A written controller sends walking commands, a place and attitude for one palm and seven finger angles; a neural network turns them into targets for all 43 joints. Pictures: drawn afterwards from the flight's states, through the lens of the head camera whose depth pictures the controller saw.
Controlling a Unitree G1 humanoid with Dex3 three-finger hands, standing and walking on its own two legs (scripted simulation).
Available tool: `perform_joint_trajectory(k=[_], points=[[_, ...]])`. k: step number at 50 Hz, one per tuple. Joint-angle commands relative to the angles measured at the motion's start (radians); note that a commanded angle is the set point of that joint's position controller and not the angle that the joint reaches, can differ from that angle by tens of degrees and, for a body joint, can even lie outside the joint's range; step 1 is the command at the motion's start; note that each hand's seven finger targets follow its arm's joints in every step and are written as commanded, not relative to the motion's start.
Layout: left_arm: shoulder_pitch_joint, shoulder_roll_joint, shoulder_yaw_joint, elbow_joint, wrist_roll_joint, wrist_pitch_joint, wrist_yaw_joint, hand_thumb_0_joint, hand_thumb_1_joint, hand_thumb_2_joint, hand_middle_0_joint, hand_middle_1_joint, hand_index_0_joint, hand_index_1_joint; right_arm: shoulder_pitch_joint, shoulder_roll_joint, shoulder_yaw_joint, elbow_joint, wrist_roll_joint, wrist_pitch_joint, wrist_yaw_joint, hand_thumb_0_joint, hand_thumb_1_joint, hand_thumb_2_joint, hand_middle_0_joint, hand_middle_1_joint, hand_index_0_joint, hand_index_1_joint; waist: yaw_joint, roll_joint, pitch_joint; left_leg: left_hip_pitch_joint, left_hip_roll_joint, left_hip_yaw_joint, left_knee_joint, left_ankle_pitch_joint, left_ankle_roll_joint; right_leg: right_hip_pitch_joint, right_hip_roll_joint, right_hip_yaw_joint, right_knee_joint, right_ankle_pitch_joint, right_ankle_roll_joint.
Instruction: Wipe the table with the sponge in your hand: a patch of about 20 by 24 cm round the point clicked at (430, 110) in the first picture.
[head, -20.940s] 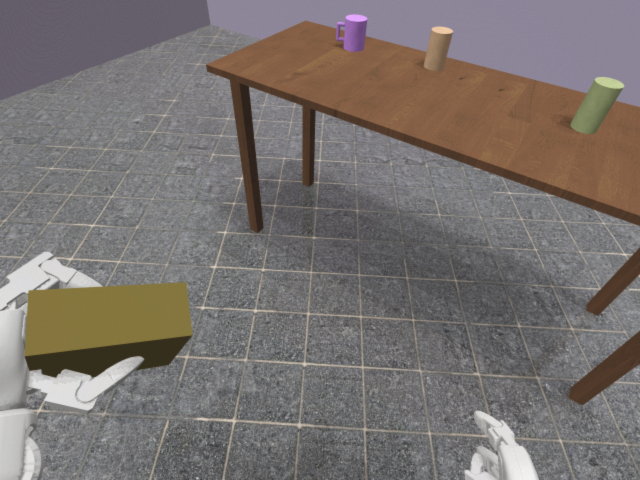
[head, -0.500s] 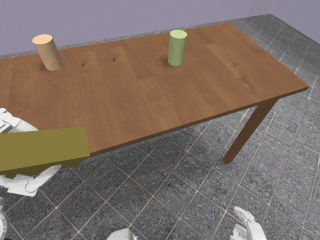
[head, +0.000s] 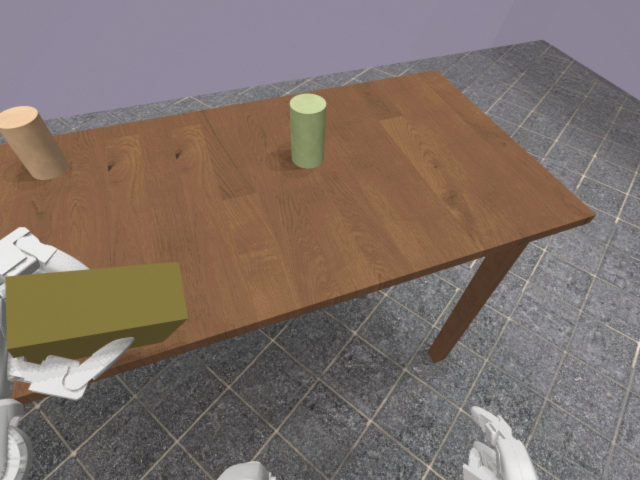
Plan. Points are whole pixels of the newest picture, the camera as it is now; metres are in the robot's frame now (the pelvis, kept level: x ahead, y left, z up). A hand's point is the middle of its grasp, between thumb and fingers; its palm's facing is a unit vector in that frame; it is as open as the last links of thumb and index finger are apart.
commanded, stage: come to a stop and stand still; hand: left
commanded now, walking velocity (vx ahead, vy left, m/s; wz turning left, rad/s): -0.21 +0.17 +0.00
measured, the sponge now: (124, 312) +0.23 +0.21 +0.15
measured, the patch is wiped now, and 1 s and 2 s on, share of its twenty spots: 0.00 0.00 0.00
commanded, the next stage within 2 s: none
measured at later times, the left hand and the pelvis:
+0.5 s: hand (50, 260) +0.26 +0.27 +0.19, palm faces +0.42 -0.76 -0.49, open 9.3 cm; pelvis +0.01 +0.00 +0.00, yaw -1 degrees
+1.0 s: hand out of the picture +0.21 +0.32 +0.17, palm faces +0.42 -0.83 -0.37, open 9.3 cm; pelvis -0.02 +0.07 +0.00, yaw -2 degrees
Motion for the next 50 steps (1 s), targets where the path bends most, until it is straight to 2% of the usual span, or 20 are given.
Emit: perform_joint_trajectory(k=[1, 3, 5, 7, 10, 12, 17, 21, 22, 23, 24, 26, 28, 31, 33, 34, 38, 39, 44, 50], points=[[-0.087, 0.221, 0.143, -0.271, -0.012, -0.09, 0.034, 0.0, 0.1, 1.3, -1.2, -1.6, -1.2, -1.6, -0.077, -0.097, -0.049, -0.173, 0.002, -0.07, -0.021, 0.0, -0.9, -0.9, 0.2, 0.3, 0.2, 0.3, 0.003, 0.077, -0.198, 0.22, 0.001, -0.03, -0.294, 0.187, 0.013, 0.066, -0.189, 0.204, -0.106, 0.148, -0.037], [-0.056, 0.225, 0.148, -0.231, -0.01, -0.083, 0.029, 0.0, 0.1, 1.3, -1.2, -1.6, -1.2, -1.6, -0.085, -0.123, -0.06, -0.183, 0.018, -0.069, -0.019, 0.0, -0.9, -0.9, 0.2, 0.3, 0.2, 0.3, 0.012, 0.155, -0.212, 0.289, 0.14, -0.204, -0.304, 0.429, 0.064, 0.002, -0.094, 0.144, -0.031, 0.164, 0.039], [-0.016, 0.193, 0.129, -0.159, -0.011, -0.074, 0.014, 0.0, 0.1, 1.3, -1.2, -1.6, -1.2, -1.6, -0.085, -0.109, -0.038, -0.183, 0.012, -0.067, -0.019, 0.0, -0.9, -0.9, 0.2, 0.3, 0.2, 0.3, 0.005, 0.223, -0.182, 0.207, 0.159, -0.236, -0.34, 0.41, 0.067, 0.035, -0.05, 0.117, -0.076, 0.106, 0.06], [-0.047, 0.194, 0.114, -0.181, -0.007, -0.071, 0.015, 0.0, 0.1, 1.3, -1.2, -1.6, -1.2, -1.6, -0.087, -0.108, -0.032, -0.187, 0.01, -0.07, -0.022, 0.0, -0.9, -0.9, 0.2, 0.3, 0.2, 0.3, 0.002, 0.153, -0.16, 0.163, 0.116, -0.176, -0.302, 0.42, 0.032, 0.087, -0.066, 0.144, -0.133, 0.264, 0.05], [-0.029, 0.194, 0.104, -0.183, -0.014, -0.047, 0.022, 0.0, 0.1, 1.3, -1.2, -1.6, -1.2, -1.6, -0.076, -0.109, -0.03, -0.192, 0.006, -0.065, -0.028, 0.0, -0.9, -0.9, 0.2, 0.3, 0.2, 0.3, -0.003, 0.066, -0.241, 0.219, 0.071, -0.107, -0.231, 0.543, -0.001, 0.145, -0.121, 0.177, -0.129, 0.576, 0.041], [-0.009, 0.2, 0.111, -0.169, -0.018, -0.032, 0.024, 0.0, 0.1, 1.3, -1.2, -1.6, -1.2, -1.6, -0.078, -0.108, -0.026, -0.202, 0.003, -0.057, -0.031, 0.0, -0.9, -0.9, 0.2, 0.3, 0.2, 0.3, -0.001, 0.048, -0.26, 0.23, 0.063, -0.094, -0.23, 0.564, -0.005, 0.15, -0.126, 0.178, -0.126, 0.65, 0.047], [0.003, 0.218, 0.128, -0.169, -0.026, -0.007, 0.024, 0.0, 0.1, 1.3, -1.2, -1.6, -1.2, -1.6, -0.09, -0.105, -0.019, -0.217, 0.0, -0.032, -0.038, 0.0, -0.9, -0.9, 0.2, 0.3, 0.2, 0.3, 0.001, 0.015, -0.27, 0.211, 0.049, -0.09, -0.238, 0.509, -0.008, 0.151, -0.129, 0.177, -0.146, 0.622, 0.053], [-0.014, 0.203, 0.106, -0.173, -0.03, 0.003, 0.025, 0.0, 0.1, 1.3, -1.2, -1.6, -1.2, -1.6, -0.097, -0.106, -0.021, -0.213, -0.002, -0.033, -0.043, 0.0, -0.9, -0.9, 0.2, 0.3, 0.2, 0.3, -0.003, 0.039, -0.243, 0.225, 0.043, -0.107, -0.269, 0.391, -0.005, 0.092, -0.118, 0.19, -0.203, 0.388, 0.049], [-1.053, 0.928, 0.643, -0.293, 0.122, -0.106, 0.006, 0.0, 0.1, 1.3, -1.2, -1.6, -1.2, -1.6, 0.052, -0.129, -0.086, -0.186, -0.034, -0.096, -0.04, 0.0, -0.9, -0.9, 0.2, 0.3, 0.2, 0.3, 0.01, -0.203, 0.013, 0.067, 0.019, -0.009, -0.146, 0.261, 0.003, -0.088, -0.124, 0.262, -0.35, 0.612, 0.162], [-0.732, 0.586, 0.402, 0.148, 0.037, -0.063, -0.021, 0.0, 0.1, 1.3, -1.2, -1.6, -1.2, -1.6, -0.049, -0.11, -0.056, -0.12, 0.022, -0.077, -0.034, 0.0, -0.9, -0.9, 0.2, 0.3, 0.2, 0.3, 0.013, 0.075, -0.084, 0.157, 0.008, -0.052, -0.233, 0.275, 0.004, -0.037, -0.211, 0.239, -0.216, 0.556, -0.024], [-0.533, 0.327, 0.202, 0.207, 0.033, -0.068, -0.047, 0.0, 0.1, 1.3, -1.2, -1.6, -1.2, -1.6, -0.055, -0.137, -0.077, -0.163, 0.012, -0.087, -0.008, 0.0, -0.9, -0.9, 0.2, 0.3, 0.2, 0.3, 0.017, 0.168, -0.186, 0.25, 0.011, -0.055, -0.261, 0.271, 0.004, 0.016, -0.173, 0.296, -0.161, 0.55, -0.012], [-0.3, 0.187, 0.085, 0.116, 0.007, -0.079, -0.071, 0.0, 0.1, 1.3, -1.2, -1.6, -1.2, -1.6, -0.045, -0.135, -0.075, -0.202, 0.037, -0.093, 0.027, 0.0, -0.9, -0.9, 0.2, 0.3, 0.2, 0.3, 0.03, 0.124, -0.272, 0.32, 0.031, -0.039, -0.282, 0.333, 0.035, 0.081, -0.11, 0.224, -0.128, 0.479, 0.094], [-0.078, 0.075, 0.001, 0.016, -0.008, -0.067, -0.08, 0.0, 0.1, 1.3, -1.2, -1.6, -1.2, -1.6, -0.078, -0.114, -0.071, -0.234, 0.052, -0.096, 0.06, 0.0, -0.9, -0.9, 0.2, 0.3, 0.2, 0.3, 0.04, 0.057, -0.307, 0.322, 0.063, -0.061, -0.297, 0.3, 0.056, 0.1, -0.076, 0.175, -0.111, 0.316, 0.112], [-0.042, 0.191, 0.101, -0.122, 0.009, -0.065, -0.061, 0.0, 0.1, 1.3, -1.2, -1.6, -1.2, -1.6, -0.099, -0.126, -0.059, -0.27, 0.039, -0.095, 0.048, 0.0, -0.9, -0.9, 0.2, 0.3, 0.2, 0.3, 0.029, -0.045, -0.194, 0.187, 0.053, -0.075, -0.312, 0.021, 0.037, 0.034, -0.077, 0.177, -0.221, -0.007, 0.071], [-0.034, 0.306, 0.22, -0.13, 0.008, -0.073, -0.045, 0.0, 0.1, 1.3, -1.2, -1.6, -1.2, -1.6, -0.093, -0.132, -0.053, -0.263, 0.033, -0.092, 0.025, 0.0, -0.9, -0.9, 0.2, 0.3, 0.2, 0.3, 0.019, -0.074, -0.145, 0.215, 0.027, -0.07, -0.296, -0.036, 0.025, -0.085, -0.088, 0.193, -0.26, -0.182, 0.016], [-0.068, 0.253, 0.199, -0.139, 0.003, -0.08, -0.046, 0.0, 0.1, 1.3, -1.2, -1.6, -1.2, -1.6, -0.089, -0.114, -0.044, -0.267, 0.026, -0.094, 0.014, 0.0, -0.9, -0.9, 0.2, 0.3, 0.2, 0.3, 0.006, -0.047, -0.143, 0.191, 0.029, -0.085, -0.314, -0.055, 0.03, -0.077, -0.087, 0.172, -0.239, -0.191, 0.011], [-0.202, 0.283, 0.217, -0.153, 0.024, -0.102, -0.027, 0.0, 0.1, 1.3, -1.2, -1.6, -1.2, -1.6, -0.087, -0.134, -0.042, -0.256, 0.021, -0.118, -0.003, 0.0, -0.9, -0.9, 0.2, 0.3, 0.2, 0.3, 0.014, 0.276, -0.104, 0.053, 0.108, -0.199, -0.537, -0.297, 0.052, 0.033, 0.013, 0.093, -0.065, -0.13, 0.035], [-0.227, 0.254, 0.197, -0.132, 0.029, -0.104, -0.028, 0.0, 0.1, 1.3, -1.2, -1.6, -1.2, -1.6, -0.076, -0.127, -0.043, -0.252, 0.022, -0.125, 0.0, 0.0, -0.9, -0.9, 0.2, 0.3, 0.2, 0.3, 0.015, 0.297, -0.116, 0.011, 0.126, -0.209, -0.565, -0.331, 0.062, 0.092, 0.023, 0.063, -0.006, -0.089, 0.038], [-0.21, 0.17, 0.11, -0.074, 0.041, -0.104, -0.053, 0.0, 0.1, 1.3, -1.2, -1.6, -1.2, -1.6, -0.048, -0.128, -0.048, -0.227, 0.027, -0.156, 0.032, 0.0, -0.9, -0.9, 0.2, 0.3, 0.2, 0.3, 0.008, 0.119, -0.126, 0.056, 0.082, -0.155, -0.466, -0.282, 0.044, 0.113, 0.016, 0.065, -0.13, -0.064, 0.032], [-0.214, 0.15, 0.079, -0.064, 0.054, -0.096, -0.049, 0.0, 0.1, 1.3, -1.2, -1.6, -1.2, -1.6, -0.049, -0.125, -0.049, -0.199, 0.024, -0.162, 0.042, 0.0, -0.9, -0.9, 0.2, 0.3, 0.2, 0.3, 0.003, 0.142, -0.115, 0.087, 0.106, -0.201, -0.54, -0.297, 0.032, 0.079, 0.036, 0.068, -0.096, -0.067, 0.038]])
